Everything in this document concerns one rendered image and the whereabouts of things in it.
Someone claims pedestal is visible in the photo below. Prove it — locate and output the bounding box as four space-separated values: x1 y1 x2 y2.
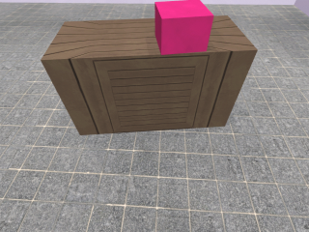
41 15 258 135

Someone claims carton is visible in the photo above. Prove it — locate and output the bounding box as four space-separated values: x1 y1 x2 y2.
154 0 214 55

